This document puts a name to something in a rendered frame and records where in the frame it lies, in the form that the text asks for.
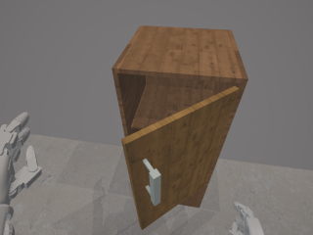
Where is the right robot hand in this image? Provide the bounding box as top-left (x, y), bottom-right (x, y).
top-left (229, 201), bottom-right (265, 235)

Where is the cupboard door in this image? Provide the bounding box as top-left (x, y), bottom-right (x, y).
top-left (121, 86), bottom-right (240, 230)

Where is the left robot hand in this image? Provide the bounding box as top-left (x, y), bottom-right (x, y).
top-left (0, 112), bottom-right (42, 205)

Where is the handle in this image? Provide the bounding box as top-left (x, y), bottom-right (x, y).
top-left (143, 159), bottom-right (161, 206)

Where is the left robot forearm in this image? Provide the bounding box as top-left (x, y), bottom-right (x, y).
top-left (0, 204), bottom-right (15, 235)

